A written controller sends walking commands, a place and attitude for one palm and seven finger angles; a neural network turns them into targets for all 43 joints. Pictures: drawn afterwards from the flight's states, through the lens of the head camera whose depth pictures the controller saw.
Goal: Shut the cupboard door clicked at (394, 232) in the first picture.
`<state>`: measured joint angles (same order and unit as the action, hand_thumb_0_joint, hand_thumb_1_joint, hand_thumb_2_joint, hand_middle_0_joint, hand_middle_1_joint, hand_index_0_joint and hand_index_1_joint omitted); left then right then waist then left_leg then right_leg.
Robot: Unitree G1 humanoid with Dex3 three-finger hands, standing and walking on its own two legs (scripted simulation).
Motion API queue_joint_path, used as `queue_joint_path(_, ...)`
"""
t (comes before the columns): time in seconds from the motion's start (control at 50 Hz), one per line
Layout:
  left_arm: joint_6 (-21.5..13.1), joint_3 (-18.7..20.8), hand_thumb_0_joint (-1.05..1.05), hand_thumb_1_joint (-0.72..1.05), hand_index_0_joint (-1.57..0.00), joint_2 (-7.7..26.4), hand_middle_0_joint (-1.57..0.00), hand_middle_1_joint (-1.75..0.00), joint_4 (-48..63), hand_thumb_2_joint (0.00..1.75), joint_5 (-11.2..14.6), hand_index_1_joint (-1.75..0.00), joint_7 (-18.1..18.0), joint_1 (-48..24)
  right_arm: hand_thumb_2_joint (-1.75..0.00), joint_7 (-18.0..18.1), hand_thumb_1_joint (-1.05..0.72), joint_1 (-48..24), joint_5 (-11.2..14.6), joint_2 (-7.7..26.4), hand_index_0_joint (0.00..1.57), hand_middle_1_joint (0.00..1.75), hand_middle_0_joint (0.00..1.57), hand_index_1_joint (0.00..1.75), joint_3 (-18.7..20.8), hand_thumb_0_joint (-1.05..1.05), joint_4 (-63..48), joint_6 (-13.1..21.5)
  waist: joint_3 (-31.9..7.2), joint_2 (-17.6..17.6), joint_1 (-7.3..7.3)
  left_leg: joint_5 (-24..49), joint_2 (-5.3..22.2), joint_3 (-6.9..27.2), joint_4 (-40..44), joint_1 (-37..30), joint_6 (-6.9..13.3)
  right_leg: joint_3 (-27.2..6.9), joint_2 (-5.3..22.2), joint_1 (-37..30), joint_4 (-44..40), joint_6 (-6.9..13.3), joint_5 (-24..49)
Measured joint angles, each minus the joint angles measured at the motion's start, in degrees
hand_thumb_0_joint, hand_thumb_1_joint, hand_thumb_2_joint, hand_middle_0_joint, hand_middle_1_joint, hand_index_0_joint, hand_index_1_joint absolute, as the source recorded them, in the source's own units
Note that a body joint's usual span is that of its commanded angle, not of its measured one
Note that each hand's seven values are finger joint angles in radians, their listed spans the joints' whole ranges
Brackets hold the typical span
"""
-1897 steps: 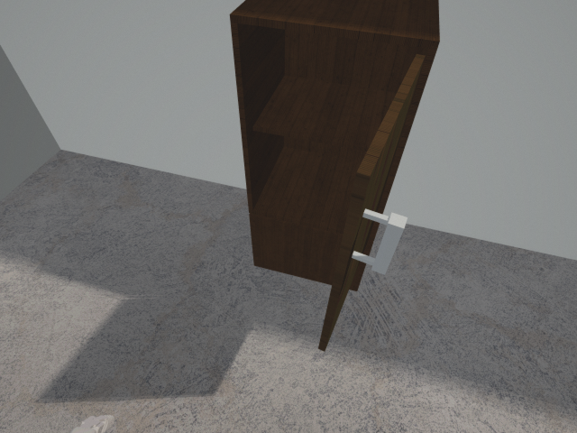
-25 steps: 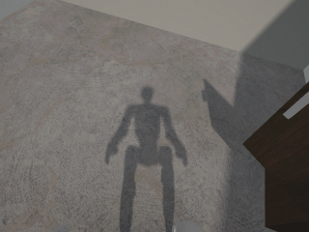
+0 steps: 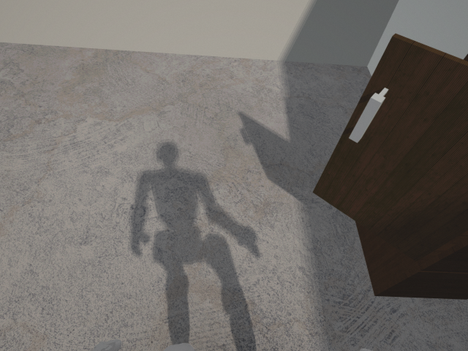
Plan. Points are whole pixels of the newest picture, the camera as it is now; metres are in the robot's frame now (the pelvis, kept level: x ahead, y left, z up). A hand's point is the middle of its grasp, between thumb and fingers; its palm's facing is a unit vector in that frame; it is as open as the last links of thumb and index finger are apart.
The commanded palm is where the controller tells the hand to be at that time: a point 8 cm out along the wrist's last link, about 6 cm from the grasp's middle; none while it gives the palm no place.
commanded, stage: turn to face it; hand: left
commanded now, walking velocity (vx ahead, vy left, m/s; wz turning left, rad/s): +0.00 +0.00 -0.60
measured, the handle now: (369, 115) +0.64 -0.29 +0.02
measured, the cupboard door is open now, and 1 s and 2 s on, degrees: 50 50 50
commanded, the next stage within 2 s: take the last steps up to it in 1.02 s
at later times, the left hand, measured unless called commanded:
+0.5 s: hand (160, 332) +0.17 +0.14 -0.15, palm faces -0.30 -0.91 -0.28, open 7.4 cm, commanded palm none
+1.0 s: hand (169, 298) +0.23 +0.14 -0.16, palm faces -0.51 -0.84 -0.20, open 7.4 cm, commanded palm none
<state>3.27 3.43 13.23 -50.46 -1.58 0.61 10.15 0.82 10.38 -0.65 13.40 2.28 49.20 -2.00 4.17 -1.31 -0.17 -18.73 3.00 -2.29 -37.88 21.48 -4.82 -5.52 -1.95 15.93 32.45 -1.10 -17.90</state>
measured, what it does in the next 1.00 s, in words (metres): steps on the spot, turning right: left foot, then right foot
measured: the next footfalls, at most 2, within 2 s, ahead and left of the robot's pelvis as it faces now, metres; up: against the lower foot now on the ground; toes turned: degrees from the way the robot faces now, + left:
left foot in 0.02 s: +0.07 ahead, +0.12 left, +0.00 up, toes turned +3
right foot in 0.38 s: +0.01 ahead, -0.13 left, +0.00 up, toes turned -20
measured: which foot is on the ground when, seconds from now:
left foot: up 0.00-0.00, down 0.02-0.38, up 0.40-0.76, down 0.78-1.00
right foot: down 0.00-0.02, up 0.04-0.36, down 0.38-0.78, up 0.80-1.00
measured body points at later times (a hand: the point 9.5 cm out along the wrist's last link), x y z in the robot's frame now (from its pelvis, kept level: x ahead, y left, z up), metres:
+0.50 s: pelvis +0.01 -0.02 +0.00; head +0.05 -0.06 +0.45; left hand +0.18 +0.19 -0.12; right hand -0.03 -0.29 -0.15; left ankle +0.02 +0.11 -0.67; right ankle -0.03 -0.12 -0.73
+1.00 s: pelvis +0.04 +0.01 +0.01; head +0.10 +0.01 +0.46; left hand +0.26 +0.19 -0.14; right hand -0.04 -0.23 -0.11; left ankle +0.10 +0.09 -0.73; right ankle -0.07 -0.09 -0.65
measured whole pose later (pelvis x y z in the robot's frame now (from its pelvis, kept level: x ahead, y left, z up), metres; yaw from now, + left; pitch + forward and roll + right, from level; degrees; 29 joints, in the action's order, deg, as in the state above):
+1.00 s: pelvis +0.04 +0.01 +0.01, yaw -33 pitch +1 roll -3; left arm 4.4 5.0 15.3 -52.6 -1.3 1.4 9.4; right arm 1.8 13.4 -1.9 10.5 0.4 51.5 -0.8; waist 4.1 -1.6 0.2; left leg -14.7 4.6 -7.2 -27.9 14.2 1.5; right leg 0.0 -0.4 25.4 59.0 -2.9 -25.6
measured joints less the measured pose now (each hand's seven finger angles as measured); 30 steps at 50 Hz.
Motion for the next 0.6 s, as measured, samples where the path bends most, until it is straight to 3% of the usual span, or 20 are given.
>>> queue_joint_path(0.06,1.0,0.7,0.01,0.91,-0.2,1.2,-0.2,-0.3,-0.4,0.9,0.4,-0.3,0.2,0.0,-0.9,0.2,-0.91,0.2,-0.7,-1.1,0.2,0.3,0.2,0.3,-0.9,0.01,-0.5,1.2,-0.2,-1.6,0.43,2.0,0.3,-2.2,1.5,-1.0,4.9,-0.1,-0.4,4.7,11.9,-0.2,-9.0)
queue_joint_path(0.12,1.5,1.4,0.01,0.91,-0.2,2.0,-0.2,-0.3,-0.8,0.9,0.2,-0.3,0.8,-0.5,-0.9,0.4,-0.91,1.2,-1.2,-2.0,0.2,0.3,0.2,0.3,-1.7,0.01,-0.8,1.5,0.2,-1.4,0.36,1.7,1.8,-3.9,3.2,-3.0,5.6,3.5,-0.1,9.6,27.2,-1.1,-11.6)
queue_joint_path(0.18,1.7,1.9,0.01,0.91,-0.2,2.4,-0.2,-0.3,-0.3,0.9,0.2,-0.3,1.5,-0.9,-0.9,0.5,-0.91,2.1,-1.4,-2.4,0.2,0.3,0.2,0.3,-1.9,0.01,-0.4,1.2,0.7,-0.7,0.57,3.1,3.1,-5.6,6.5,-5.3,5.2,6.1,1.4,11.1,30.9,-1.9,-9.4)
queue_joint_path(0.32,1.5,1.6,0.01,0.91,-0.19,1.7,-0.19,-0.3,0.3,0.9,0.2,-0.3,1.9,-1.9,-0.9,0.1,-0.91,3.4,-1.3,-1.4,0.2,0.3,0.2,0.3,-0.7,0.01,1.5,0.6,1.2,2.0,-0.24,2.3,6.3,-10.1,6.5,-6.8,3.9,9.3,3.2,6.2,15.3,-1.5,-7.6)
queue_joint_path(0.38,0.6,1.0,0.01,0.91,-0.19,1.5,-0.19,-0.3,0.8,0.9,0.1,-0.3,1.9,-1.7,-0.9,-0.3,-0.9,4.3,-1.0,-0.2,0.2,0.3,0.2,0.3,0.1,0.01,2.1,0.1,0.7,2.9,-0.54,-0.5,7.8,-11.9,1.8,-5.7,2.5,10.3,3.0,0.7,2.5,-0.1,0.5)
queue_joint_path(0.4,-0.2,0.8,0.01,0.91,-0.19,1.3,-0.19,-0.3,0.7,0.9,0.0,-0.3,1.7,-1.7,-0.9,-0.4,-0.91,4.4,-0.7,0.3,0.2,0.3,0.2,0.3,0.5,0.01,2.4,-0.2,0.6,3.2,-0.45,-3.7,8.0,-11.4,-1.8,-4.3,1.9,10.0,2.6,0.3,1.2,1.9,0.3)
queue_joint_path(0.42,-0.8,0.5,0.01,0.91,-0.19,0.7,-0.19,-0.3,0.5,0.9,0.1,-0.3,1.3,-1.9,-0.9,-0.3,-0.91,3.9,-0.6,1.0,0.2,0.3,0.2,0.3,0.8,0.01,2.8,-0.9,0.9,4.3,-0.55,-7.9,7.5,-8.7,-6.7,-2.4,1.5,9.8,2.0,0.9,2.4,2.7,-0.5)
queue_joint_path(0.46,-1.4,0.0,0.0,0.91,-0.19,-0.3,-0.2,-0.3,0.2,0.9,0.2,-0.3,0.6,-1.5,-0.9,0.2,-0.91,2.7,-0.4,1.9,0.2,0.3,0.2,0.3,1.1,0.01,3.6,-2.1,1.2,5.0,-0.65,-11.5,4.9,-3.7,-17.3,2.0,0.8,8.7,1.4,1.1,2.7,3.1,-1.0)
queue_joint_path(0.5,-1.3,-0.2,0.0,0.91,-0.2,-0.8,-0.2,-0.3,0.0,0.9,0.3,-0.3,0.0,-0.9,-0.9,0.3,-0.91,1.7,-0.4,2.2,0.2,0.3,0.2,0.3,1.2,0.01,3.7,-2.3,1.2,4.6,-0.61,-9.5,3.1,-1.6,-23.6,5.1,0.2,7.2,1.0,0.3,0.4,2.9,0.5)
queue_joint_path(0.6,-1.1,-0.6,0.0,0.91,-0.2,-1.1,-0.2,-0.3,-0.8,0.9,0.2,-0.3,-0.2,0.4,-0.9,0.0,-0.91,0.5,-0.4,1.5,0.2,0.3,0.2,0.3,1.0,0.01,2.2,-1.7,0.4,2.8,-0.57,-4.7,1.7,0.1,-22.2,7.5,-0.8,4.4,0.1,-1.2,-3.9,3.0,3.1)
